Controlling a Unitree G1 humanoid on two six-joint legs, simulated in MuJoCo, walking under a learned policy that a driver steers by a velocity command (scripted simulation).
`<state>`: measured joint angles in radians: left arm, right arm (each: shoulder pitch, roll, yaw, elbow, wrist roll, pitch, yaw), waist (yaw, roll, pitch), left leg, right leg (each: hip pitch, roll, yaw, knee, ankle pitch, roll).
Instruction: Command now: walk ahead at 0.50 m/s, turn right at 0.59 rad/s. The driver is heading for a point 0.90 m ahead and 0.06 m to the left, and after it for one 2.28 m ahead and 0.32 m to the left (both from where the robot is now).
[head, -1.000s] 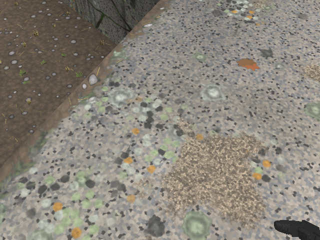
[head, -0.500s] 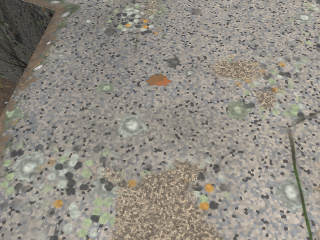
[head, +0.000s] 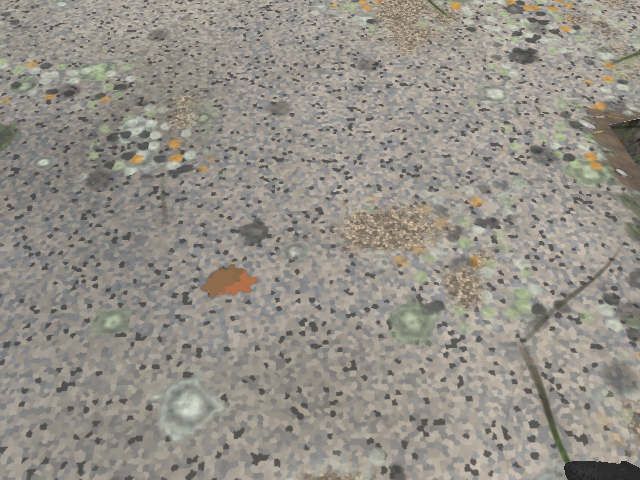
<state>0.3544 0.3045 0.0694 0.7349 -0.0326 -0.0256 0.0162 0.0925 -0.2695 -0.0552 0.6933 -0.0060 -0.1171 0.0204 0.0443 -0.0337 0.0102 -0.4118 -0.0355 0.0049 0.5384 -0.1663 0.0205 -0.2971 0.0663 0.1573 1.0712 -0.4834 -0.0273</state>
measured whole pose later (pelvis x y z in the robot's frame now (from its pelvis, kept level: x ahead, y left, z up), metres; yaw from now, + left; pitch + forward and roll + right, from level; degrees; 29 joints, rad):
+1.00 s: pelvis +0.55 -0.06 -0.01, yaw +3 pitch +2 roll -1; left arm 0.30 0.29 0.07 0.82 0.00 -0.05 0.02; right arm 0.10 -0.29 -0.06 0.72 0.02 -0.05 0.05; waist 0.03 0.01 0.05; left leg -0.53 -0.03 0.05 0.65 -0.17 0.11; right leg -0.09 -0.05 -0.12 0.88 -0.52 0.03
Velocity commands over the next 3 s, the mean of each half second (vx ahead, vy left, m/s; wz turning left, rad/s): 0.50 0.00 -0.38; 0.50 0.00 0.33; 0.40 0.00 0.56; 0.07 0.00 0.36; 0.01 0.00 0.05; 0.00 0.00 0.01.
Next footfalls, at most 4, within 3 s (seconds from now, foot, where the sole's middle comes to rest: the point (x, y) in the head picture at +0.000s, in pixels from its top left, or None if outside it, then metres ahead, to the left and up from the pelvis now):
0.42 right None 0.36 -0.18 -0.76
0.96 left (335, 385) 0.69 0.02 -0.76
1.40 right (396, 276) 1.00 -0.12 -0.76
1.84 left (305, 317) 0.86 0.10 -0.76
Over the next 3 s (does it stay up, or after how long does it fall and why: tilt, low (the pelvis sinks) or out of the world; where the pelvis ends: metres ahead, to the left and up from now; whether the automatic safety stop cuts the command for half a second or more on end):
stays up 0.89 -0.03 0.01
